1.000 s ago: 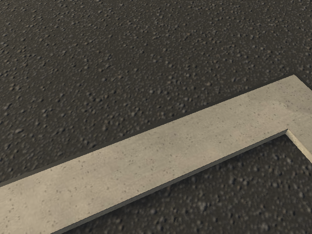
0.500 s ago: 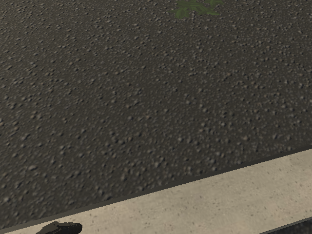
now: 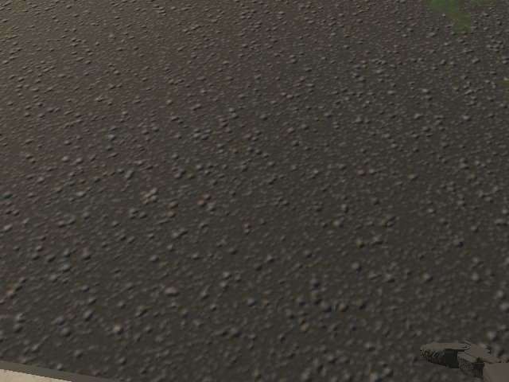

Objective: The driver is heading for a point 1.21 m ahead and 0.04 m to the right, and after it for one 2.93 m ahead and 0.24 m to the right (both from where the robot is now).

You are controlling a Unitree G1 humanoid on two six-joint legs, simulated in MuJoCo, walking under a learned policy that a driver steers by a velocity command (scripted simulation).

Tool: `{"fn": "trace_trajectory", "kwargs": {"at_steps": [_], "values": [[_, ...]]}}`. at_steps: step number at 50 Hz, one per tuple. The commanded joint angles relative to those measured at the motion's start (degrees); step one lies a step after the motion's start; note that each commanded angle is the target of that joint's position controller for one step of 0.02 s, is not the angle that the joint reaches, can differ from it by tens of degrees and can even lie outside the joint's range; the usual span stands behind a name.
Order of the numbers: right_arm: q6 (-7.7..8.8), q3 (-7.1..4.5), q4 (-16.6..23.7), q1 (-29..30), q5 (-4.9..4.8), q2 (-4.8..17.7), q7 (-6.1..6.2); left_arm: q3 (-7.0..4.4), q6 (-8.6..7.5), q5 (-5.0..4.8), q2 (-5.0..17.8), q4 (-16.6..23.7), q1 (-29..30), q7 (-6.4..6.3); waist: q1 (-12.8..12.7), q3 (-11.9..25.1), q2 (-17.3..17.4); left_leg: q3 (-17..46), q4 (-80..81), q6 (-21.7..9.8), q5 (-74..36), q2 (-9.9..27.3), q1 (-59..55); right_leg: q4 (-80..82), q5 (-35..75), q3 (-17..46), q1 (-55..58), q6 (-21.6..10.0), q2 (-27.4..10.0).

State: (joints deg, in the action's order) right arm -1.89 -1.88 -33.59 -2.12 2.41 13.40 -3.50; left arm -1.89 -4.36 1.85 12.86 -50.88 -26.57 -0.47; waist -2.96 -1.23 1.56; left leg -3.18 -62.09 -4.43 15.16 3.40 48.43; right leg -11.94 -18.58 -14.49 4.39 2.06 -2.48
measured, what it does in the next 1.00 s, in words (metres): climbs: left foot 0.05 m higher, then right foot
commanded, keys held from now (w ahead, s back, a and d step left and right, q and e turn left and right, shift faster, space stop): w+q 0.28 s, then w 0.10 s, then w+e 0.62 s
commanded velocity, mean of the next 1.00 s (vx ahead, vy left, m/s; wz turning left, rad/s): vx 0.50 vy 0.00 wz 0.06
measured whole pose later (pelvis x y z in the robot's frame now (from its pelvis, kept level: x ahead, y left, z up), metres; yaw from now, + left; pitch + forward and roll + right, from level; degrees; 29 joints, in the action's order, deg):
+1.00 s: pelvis +0.59 +0.09 +0.05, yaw +0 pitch +2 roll -1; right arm 2.2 0.1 -38.7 -6.6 2.7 14.5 -1.0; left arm -3.7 -2.5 -0.2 15.4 -47.4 -23.6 1.1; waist -3.1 -2.0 1.8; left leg 4.1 -45.6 2.5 5.6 5.5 38.0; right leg -17.9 -12.6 5.4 -6.0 -7.0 8.8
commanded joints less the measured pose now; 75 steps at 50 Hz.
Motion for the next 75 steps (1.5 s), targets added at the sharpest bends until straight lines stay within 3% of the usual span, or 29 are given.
{"fn": "trace_trajectory", "kwargs": {"at_steps": [1, 3, 4, 5, 6, 8, 10, 14, 21, 27, 31, 33, 34, 35, 36, 38, 40, 44, 48, 53, 57, 58, 59, 60, 61, 62, 63, 66, 75], "values": [[0.57, 0.15, 4.8, 2.2, -0.25, 1.3, -0.36, -2.55, -0.09, -0.39, 11.8, 2.8, 1.9, -0.6, 2.6, -0.2, -8.8, -8.7, 9.4, -3.6, 6.4, -4.5, -12.5, -2.8, 58.5, -0.1, -2.9, -8.9, -13.8], [1.51, -1.43, 1.4, -11.4, -0.93, 4.2, 0.75, -3.38, 0.89, -0.62, 14.7, 2.7, 1.5, -0.44, 8.6, 9.7, -10.6, -8.1, 16.1, -6.9, 6.8, -10.0, -27.2, -24.6, 74.7, -0.6, 0.1, -7.5, -14.4], [2.27, -2.98, -1.0, -19.6, -0.58, 7.4, 1.16, -3.47, 0.87, -1.19, 14.7, 4.0, 2.1, -0.13, 13.0, 15.6, -7.5, -1.7, 24.6, -8.3, 2.4, -9.5, -42.8, -39.4, 59.3, -1.1, -8.6, -5.4, -13.2], [2.18, -5.34, -1.7, -18.8, -0.69, 15.7, 1.97, -1.62, 0.69, -1.37, 6.5, 9.7, 1.6, 1.11, 8.9, 18.8, 10.1, 30.3, 34.7, -13.8, 15.6, 7.5, -58.7, -61.8, 6.1, 0.0, -34.1, -1.9, -4.4], [1.68, -6.62, 0.3, -19.1, -2.04, 18.5, 2.61, -2.19, 0.04, -0.16, 8.8, 12.7, 6.7, 1.68, 10.2, 24.5, 9.4, 55.4, 45.5, -17.4, 9.9, 14.0, -60.6, -75.1, -5.8, 14.1, -42.3, -1.0, 2.8], [2.33, -5.45, -2.3, -16.5, -1.19, 13.3, 3.53, -1.48, -0.84, -0.86, 6.6, 14.2, 10.7, 1.39, 6.9, 9.9, 0.0, 39.6, 43.1, -15.6, -3.1, 12.2, -48.8, -76.3, 1.3, 16.5, -47.7, -2.0, -2.1], [3.74, -4.01, -3.4, -13.2, -1.53, 8.7, 3.92, -1.14, 0.09, 0.29, 5.6, 14.0, 8.6, 0.81, 1.6, 2.8, -1.8, 27.7, 43.1, -12.3, -16.0, 6.2, -35.9, -68.5, 0.9, 17.0, -42.8, -1.9, -4.9], [5.36, -3.44, -4.4, -14.3, -1.92, 7.5, 3.36, -0.97, 3.57, 1.13, 5.9, 14.0, 10.0, 0.92, 0.8, 3.4, -2.1, 20.5, 46.9, -12.1, -22.0, 2.2, -34.0, -56.9, 0.6, 15.3, -40.9, -0.1, -5.3], [6.46, -2.94, -8.9, -23.9, -2.51, 8.0, 3.53, -0.58, 3.68, 0.68, 5.0, 15.5, 22.4, 2.0, 6.3, 1.2, 0.9, 16.6, 50.8, -6.0, -28.8, 2.3, -47.2, -37.8, 17.7, 13.4, -48.4, -0.5, -3.7], [6.8, -2.33, -11.6, -27.6, -1.21, 8.5, 4.13, -0.18, 2.98, -0.32, 5.1, 17.5, 31.1, 3.14, 9.1, -2.7, 1.7, 12.6, 51.8, -4.5, -35.3, 4.9, -55.5, -26.8, 18.5, 10.1, -48.3, -4.2, -1.2], [6.89, -2.09, -13.1, -25.4, -0.55, 9.8, 5.28, -0.72, 2.69, -0.57, 6.4, 15.5, 24.6, 2.89, 5.1, -0.1, 3.2, 7.2, 43.7, -1.5, -62.7, 6.0, -56.9, -21.3, 10.7, 7.2, -33.8, -8.6, 5.5], [6.52, -2.4, -13.5, -24.1, -0.13, 11.4, 5.67, -1.98, 2.11, -0.67, 8.8, 11.1, 10.7, 1.94, -1.1, 6.1, 3.9, 5.3, 26.6, -0.1, -69.9, 5.6, -56.1, -17.1, 9.8, 8.1, -20.0, -11.1, 8.1], [6.67, -2.27, -12.4, -21.5, -0.6, 11.5, 5.71, -2.77, 1.63, 0.2, 10.6, 8.6, 1.4, 1.32, -6.1, 10.5, 2.2, 3.7, 13.1, 0.1, -57.7, 4.3, -46.0, -15.6, 11.3, 13.9, -5.5, -13.9, 3.2], [6.93, -1.26, -9.5, -25.1, -2.47, 6.8, 5.28, -4.95, 1.73, 1.29, 18.1, 8.1, -3.5, 0.8, -4.3, 17.2, -11.3, 0.2, -13.1, 3.8, -18.6, -5.0, -23.3, -17.0, 14.0, 41.0, 13.6, -23.4, -14.2], [7.31, -1.42, -8.9, -24.7, -0.65, 8.5, 4.83, -4.57, 2.18, -1.57, 15.3, 8.0, 0.4, 1.47, -1.4, 19.1, -10.0, 6.0, -21.0, 3.3, 11.2, -10.1, -14.2, -7.9, 19.8, 59.0, 13.3, -26.9, -18.1], [8.11, -0.9, -6.9, -16.7, -0.44, 9.0, 3.93, -3.76, 2.48, -2.02, 10.9, 9.3, 8.3, 1.63, 0.8, 5.0, -1.7, 8.7, -16.8, 2.8, 3.3, -3.2, -10.3, -4.2, 13.6, 44.7, -2.0, -23.8, -14.0], [7.0, -0.69, -6.0, -15.7, 0.22, 8.2, 3.4, -2.98, 2.1, -1.76, 8.6, 8.6, 9.3, 1.27, 3.9, -0.2, 0.2, 7.9, -10.2, 3.6, 2.8, -0.7, -13.7, -1.6, 19.7, 37.1, -12.8, -20.5, -8.8], [4.56, 0.33, -4.6, -14.1, 0.81, 5.7, 2.88, -3.5, 0.78, -1.88, 10.9, 7.6, 7.0, 1.44, 4.8, -0.2, -2.6, 4.8, 0.5, 6.2, 0.2, 0.5, -15.1, 0.8, 24.5, 30.8, -18.6, -19.3, -4.0], [4.54, 1.14, -1.5, -3.4, 0.3, 4.6, 2.48, -3.88, 1.03, -2.19, 11.3, 6.8, 3.4, 1.42, 1.1, -1.2, -4.7, 3.1, 16.7, 7.5, -11.6, -0.2, -14.8, 0.0, 25.9, 28.8, -17.8, -15.4, -0.6], [5.47, 1.4, 0.9, 4.5, -0.67, 5.3, 2.48, -4.38, 1.66, -1.36, 12.2, 6.5, -1.3, 0.58, -2.6, 0.5, -5.3, 3.6, 26.0, 6.9, -13.7, -2.7, -14.8, -6.0, 32.3, 33.1, -8.9, -13.8, -2.5], [6.68, 0.02, -1.8, -6.3, -0.74, 8.7, 3.42, -4.72, 1.53, -0.98, 13.7, 8.4, 3.9, 0.17, 3.8, 4.2, -5.4, 4.5, 34.7, 3.8, -6.5, -5.6, -33.3, -16.6, 36.7, 35.8, -11.2, -10.5, -2.0], [7.48, -0.91, -3.3, -13.5, 0.02, 11.2, 4.18, -4.28, 1.02, -1.55, 12.4, 8.6, 4.4, 0.71, 7.5, 8.9, -1.9, 8.3, 37.1, 1.5, -5.9, -1.1, -45.0, -27.5, 33.0, 32.9, -15.6, -8.9, 1.4], [7.49, -2.14, -3.3, -21.9, 1.38, 15.9, 5.28, -3.0, 0.49, -2.88, 7.7, 10.7, 3.3, 0.88, 10.1, 18.0, 5.7, 24.2, 39.3, -2.1, 6.6, 14.1, -59.3, -43.7, 14.8, 26.4, -24.8, -7.2, 5.5], [6.34, -3.09, -3.5, -20.0, 1.09, 18.8, 5.16, -2.67, 0.91, -2.76, 7.1, 12.2, -2.0, 0.89, 6.0, 20.4, 16.4, 47.1, 45.1, -7.9, 8.4, 23.0, -64.1, -53.8, -15.1, 20.8, -38.5, -6.4, 11.1], [5.71, -2.34, -3.3, -17.2, 0.29, 13.1, 4.92, -3.1, 2.07, -0.9, 10.6, 10.0, -0.1, 0.42, 5.2, 12.7, 6.1, 43.9, 44.7, -7.9, 14.0, 21.0, -58.0, -58.8, -10.4, 20.8, -43.1, -6.6, 5.5], [5.7, -1.27, -3.1, -14.7, -0.23, 8.7, 4.66, -3.1, 2.33, -0.39, 10.4, 10.1, 4.1, 1.04, 5.4, 6.4, 0.8, 34.8, 45.8, -6.6, 10.8, 17.8, -51.1, -58.0, -5.4, 20.4, -42.6, -6.3, 4.0], [5.8, -0.8, -3.5, -13.0, -0.14, 7.1, 4.44, -2.92, 2.56, -0.39, 9.1, 10.5, 5.8, 1.59, 4.4, 3.4, 0.9, 27.4, 47.6, -5.2, 4.2, 14.9, -46.6, -56.0, -2.6, 19.8, -41.5, -5.7, 2.4], [7.1, -0.89, -5.6, -14.4, -0.94, 6.9, 4.18, -2.75, 4.23, 0.46, 8.0, 10.9, 6.5, 2.98, 2.9, 1.5, 5.2, 15.8, 50.0, -4.1, -9.9, 11.3, -41.4, -54.4, -0.1, 18.3, -39.2, -4.4, 0.6], [7.77, -2.05, -9.5, -17.7, -1.29, 8.7, 3.48, -1.21, 4.44, 0.11, 5.2, 16.5, 21.6, 4.88, 4.4, -1.9, 3.6, -1.3, 53.2, -3.6, -19.5, 9.6, -42.9, -37.2, 16.3, 14.5, -43.0, -3.3, -1.1]]}}
Keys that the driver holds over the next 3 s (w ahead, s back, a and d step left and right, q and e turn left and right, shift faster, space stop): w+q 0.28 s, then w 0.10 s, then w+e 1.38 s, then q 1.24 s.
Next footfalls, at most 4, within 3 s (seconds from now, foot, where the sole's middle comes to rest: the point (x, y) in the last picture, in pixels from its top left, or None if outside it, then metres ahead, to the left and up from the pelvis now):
0.08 left None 0.22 0.10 -0.73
0.68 right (269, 326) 0.58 0.04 -0.73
1.16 left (211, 231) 0.87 0.22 -0.73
1.68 right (310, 183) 1.06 -0.08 -0.73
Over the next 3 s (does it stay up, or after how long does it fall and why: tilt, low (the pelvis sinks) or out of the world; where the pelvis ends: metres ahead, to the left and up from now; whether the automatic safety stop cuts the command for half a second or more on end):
stays up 1.16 -0.11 0.05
